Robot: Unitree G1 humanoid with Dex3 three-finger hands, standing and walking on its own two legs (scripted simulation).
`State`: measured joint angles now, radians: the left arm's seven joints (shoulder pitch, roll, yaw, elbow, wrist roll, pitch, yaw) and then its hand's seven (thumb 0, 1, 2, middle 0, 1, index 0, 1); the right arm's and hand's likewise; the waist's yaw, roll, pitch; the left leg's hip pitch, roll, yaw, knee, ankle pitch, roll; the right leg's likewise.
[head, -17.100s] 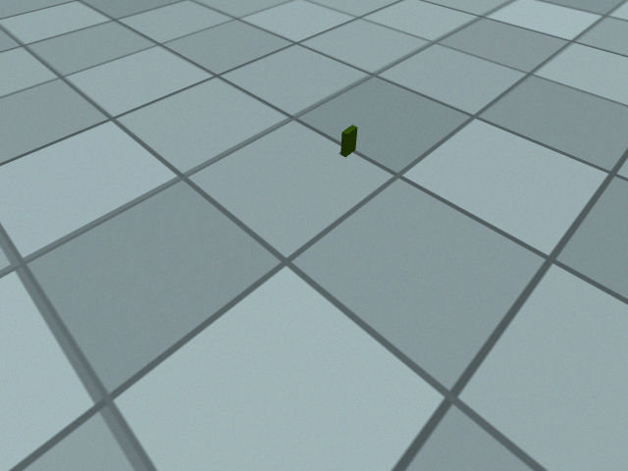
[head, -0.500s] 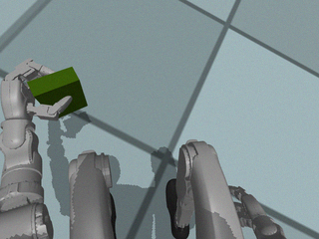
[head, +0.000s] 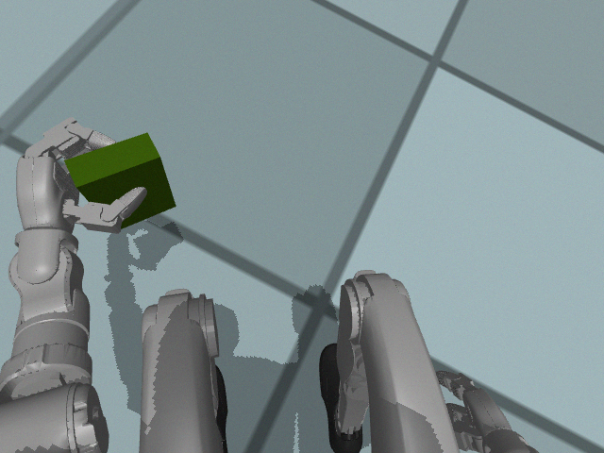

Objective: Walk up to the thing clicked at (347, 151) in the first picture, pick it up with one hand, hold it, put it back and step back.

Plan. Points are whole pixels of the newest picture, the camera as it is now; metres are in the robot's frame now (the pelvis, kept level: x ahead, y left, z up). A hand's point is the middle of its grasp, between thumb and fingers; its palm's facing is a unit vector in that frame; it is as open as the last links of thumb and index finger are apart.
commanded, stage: lift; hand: left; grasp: from the side
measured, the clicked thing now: (129, 187) +0.46 +0.20 -0.05
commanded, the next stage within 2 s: hold in 1.98 s
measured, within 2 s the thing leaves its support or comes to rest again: neither
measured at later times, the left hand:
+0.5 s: hand (61, 167) +0.41 +0.21 +0.09, palm faces +0.05 -1.00 -0.05, open 8.2 cm
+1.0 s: hand out of the picture +0.39 +0.21 +0.27, palm faces +0.09 -0.99 -0.05, open 8.2 cm
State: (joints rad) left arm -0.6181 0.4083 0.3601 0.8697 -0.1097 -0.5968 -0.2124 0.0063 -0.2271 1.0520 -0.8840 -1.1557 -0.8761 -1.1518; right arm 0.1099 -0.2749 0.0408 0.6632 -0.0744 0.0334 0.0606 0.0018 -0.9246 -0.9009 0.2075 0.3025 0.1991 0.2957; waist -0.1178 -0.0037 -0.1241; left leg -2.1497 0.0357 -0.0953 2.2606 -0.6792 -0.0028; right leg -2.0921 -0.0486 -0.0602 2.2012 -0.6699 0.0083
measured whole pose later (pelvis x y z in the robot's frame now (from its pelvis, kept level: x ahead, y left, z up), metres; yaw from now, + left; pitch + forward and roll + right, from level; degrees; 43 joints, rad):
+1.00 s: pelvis +0.04 +0.00 +0.24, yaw +3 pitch +23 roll -3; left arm -0.18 0.28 0.18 0.33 -0.20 -0.30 -0.13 0.01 -0.19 1.01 -0.87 -1.16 -0.86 -1.15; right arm 0.17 -0.24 0.00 0.61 0.04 -0.05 -0.04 0.01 -0.90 -0.89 0.21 0.30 0.20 0.30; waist -0.03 0.03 -0.17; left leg -1.28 0.05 -0.04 1.47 -0.59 -0.01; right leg -1.24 -0.04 -0.06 1.42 -0.58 0.01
